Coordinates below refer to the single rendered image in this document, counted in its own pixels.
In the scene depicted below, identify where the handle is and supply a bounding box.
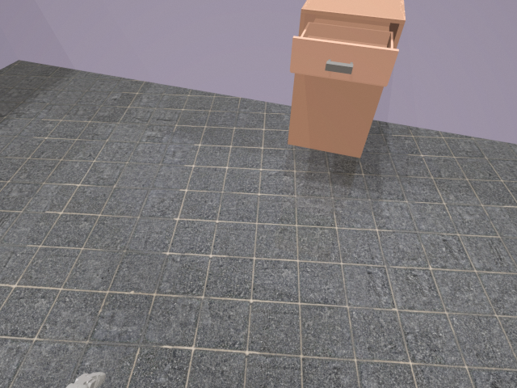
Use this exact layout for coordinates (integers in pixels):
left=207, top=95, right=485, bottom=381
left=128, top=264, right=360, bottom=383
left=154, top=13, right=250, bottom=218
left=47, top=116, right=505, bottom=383
left=325, top=59, right=353, bottom=74

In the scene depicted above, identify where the cabinet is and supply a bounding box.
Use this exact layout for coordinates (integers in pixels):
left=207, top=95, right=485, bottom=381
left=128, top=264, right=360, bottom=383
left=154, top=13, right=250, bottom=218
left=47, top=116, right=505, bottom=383
left=288, top=0, right=406, bottom=158

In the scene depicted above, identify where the left robot hand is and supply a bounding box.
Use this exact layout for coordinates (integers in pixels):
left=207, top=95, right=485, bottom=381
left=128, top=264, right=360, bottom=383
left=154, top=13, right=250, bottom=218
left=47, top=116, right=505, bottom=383
left=66, top=372, right=106, bottom=388

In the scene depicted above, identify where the drawer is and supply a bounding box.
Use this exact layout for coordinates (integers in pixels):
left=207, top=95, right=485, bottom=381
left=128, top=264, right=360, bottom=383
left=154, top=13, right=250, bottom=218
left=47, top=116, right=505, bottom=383
left=290, top=22, right=399, bottom=86

